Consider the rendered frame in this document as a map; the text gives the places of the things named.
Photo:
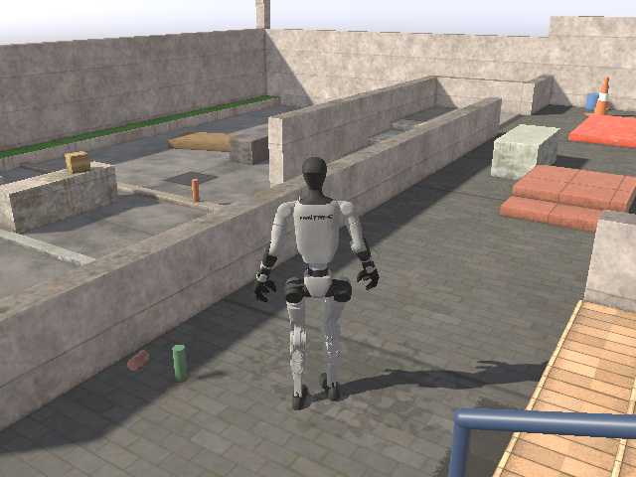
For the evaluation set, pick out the right robot upper arm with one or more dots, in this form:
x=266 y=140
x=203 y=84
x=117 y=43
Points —
x=347 y=209

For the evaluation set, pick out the humanoid robot torso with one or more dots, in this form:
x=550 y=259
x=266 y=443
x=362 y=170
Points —
x=317 y=237

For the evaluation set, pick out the robot left hand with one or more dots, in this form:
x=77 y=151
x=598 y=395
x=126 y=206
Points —
x=258 y=287

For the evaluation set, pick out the right robot forearm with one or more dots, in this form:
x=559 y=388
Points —
x=366 y=259

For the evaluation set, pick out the robot right hand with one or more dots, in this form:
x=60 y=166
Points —
x=373 y=275

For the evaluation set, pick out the left robot upper arm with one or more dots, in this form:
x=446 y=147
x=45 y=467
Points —
x=284 y=211

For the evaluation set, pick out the robot left thigh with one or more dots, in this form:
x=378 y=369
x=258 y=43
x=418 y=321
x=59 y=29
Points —
x=295 y=300

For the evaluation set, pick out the left robot forearm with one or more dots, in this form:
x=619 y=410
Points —
x=266 y=266

